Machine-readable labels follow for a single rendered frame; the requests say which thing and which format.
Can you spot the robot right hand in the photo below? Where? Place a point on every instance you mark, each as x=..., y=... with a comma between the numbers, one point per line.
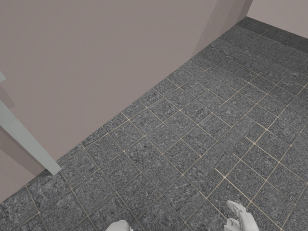
x=246, y=221

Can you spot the panel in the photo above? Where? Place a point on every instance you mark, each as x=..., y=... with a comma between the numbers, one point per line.
x=16, y=129

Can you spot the left robot thigh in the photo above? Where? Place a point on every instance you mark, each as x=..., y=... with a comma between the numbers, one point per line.
x=119, y=226

